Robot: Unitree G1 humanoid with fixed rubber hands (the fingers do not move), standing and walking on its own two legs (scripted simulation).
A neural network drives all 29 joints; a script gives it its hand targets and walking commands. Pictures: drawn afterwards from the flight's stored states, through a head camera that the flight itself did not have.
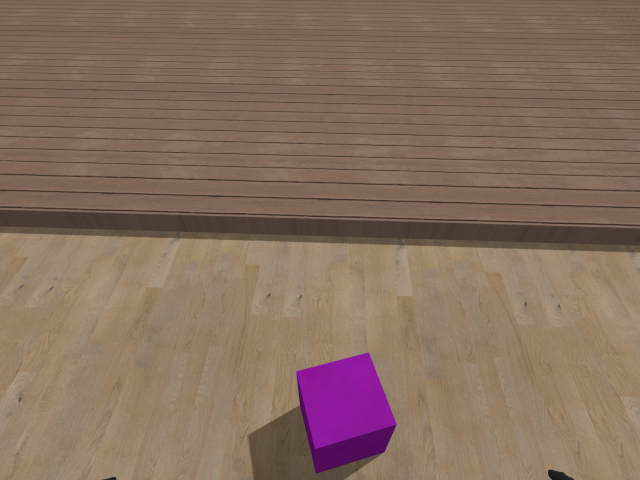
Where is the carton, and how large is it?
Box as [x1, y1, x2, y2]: [296, 352, 396, 472]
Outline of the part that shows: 368,352 296,371 300,406 316,472 384,451 396,424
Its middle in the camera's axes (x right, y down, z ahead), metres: +0.06 +0.48 +1.09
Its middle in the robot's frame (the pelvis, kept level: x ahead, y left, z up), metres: +0.44 -0.05 -0.66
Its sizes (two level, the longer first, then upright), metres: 0.210 0.200 0.250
